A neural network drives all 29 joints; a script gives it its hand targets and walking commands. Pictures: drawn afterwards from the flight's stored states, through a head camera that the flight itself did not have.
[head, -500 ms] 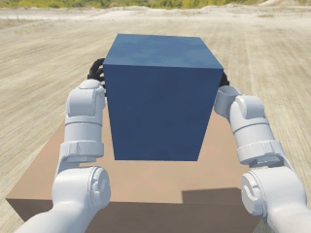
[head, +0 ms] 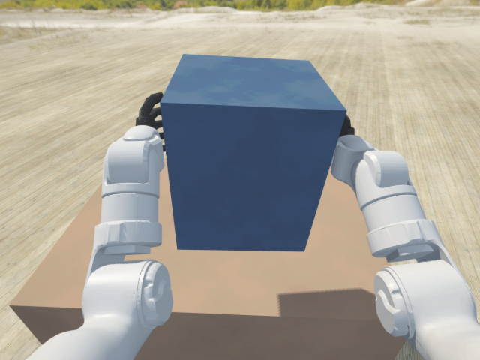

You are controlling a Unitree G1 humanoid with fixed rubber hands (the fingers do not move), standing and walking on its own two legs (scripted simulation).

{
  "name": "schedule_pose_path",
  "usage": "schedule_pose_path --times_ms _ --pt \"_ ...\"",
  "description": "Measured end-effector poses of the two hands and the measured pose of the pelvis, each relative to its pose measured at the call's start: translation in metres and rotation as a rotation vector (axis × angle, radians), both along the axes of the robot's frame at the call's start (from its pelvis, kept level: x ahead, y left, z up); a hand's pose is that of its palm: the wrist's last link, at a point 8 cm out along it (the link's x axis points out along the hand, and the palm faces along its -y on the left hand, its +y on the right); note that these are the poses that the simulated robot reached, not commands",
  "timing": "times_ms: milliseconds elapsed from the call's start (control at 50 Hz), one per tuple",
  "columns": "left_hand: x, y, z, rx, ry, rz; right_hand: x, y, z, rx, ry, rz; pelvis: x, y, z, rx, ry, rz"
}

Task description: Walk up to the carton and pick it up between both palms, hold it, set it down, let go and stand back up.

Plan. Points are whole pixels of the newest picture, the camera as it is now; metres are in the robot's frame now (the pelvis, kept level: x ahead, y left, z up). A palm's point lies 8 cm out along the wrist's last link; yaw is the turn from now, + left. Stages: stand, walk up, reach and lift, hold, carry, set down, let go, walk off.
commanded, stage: hold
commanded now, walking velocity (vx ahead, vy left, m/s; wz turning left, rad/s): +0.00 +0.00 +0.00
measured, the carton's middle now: (244, 153) +0.38 +0.00 +0.24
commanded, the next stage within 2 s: none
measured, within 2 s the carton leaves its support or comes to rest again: neither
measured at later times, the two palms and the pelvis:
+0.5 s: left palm (146, 136) +0.37 +0.15 +0.28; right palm (342, 147) +0.35 -0.15 +0.26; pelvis +0.00 +0.01 +0.00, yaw +0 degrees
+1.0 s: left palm (149, 135) +0.38 +0.15 +0.28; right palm (340, 145) +0.36 -0.15 +0.25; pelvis +0.00 +0.00 +0.00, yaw +0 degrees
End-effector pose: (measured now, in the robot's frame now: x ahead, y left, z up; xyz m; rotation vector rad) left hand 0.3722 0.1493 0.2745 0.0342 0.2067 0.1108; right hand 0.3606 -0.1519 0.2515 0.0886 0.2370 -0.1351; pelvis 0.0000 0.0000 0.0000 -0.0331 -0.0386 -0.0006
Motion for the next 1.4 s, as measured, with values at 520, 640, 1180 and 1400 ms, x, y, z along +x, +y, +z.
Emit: schedule_pose_path --times_ms 520,640,1180,1400 --pt "-0.004 0.002 0.005 0.004 -0.015 -0.020 -0.009 0.002 0.005 0.010 -0.013 -0.018 -0.002 0.006 0.000 -0.002 -0.017 -0.005" --pt "-0.002 0.002 0.005 0.007 0.001 -0.018 -0.007 0.002 0.005 0.013 0.002 -0.018 -0.005 0.006 -0.001 0.000 -0.015 -0.007" --pt "0.005 -0.002 -0.002 0.001 -0.003 -0.012 0.000 -0.002 -0.003 0.000 0.002 -0.011 0.005 0.001 0.000 -0.002 -0.004 0.005" --pt "-0.001 -0.002 -0.004 -0.010 -0.006 -0.021 -0.008 -0.002 -0.005 0.014 0.000 -0.023 0.003 0.003 0.000 -0.004 -0.024 0.000"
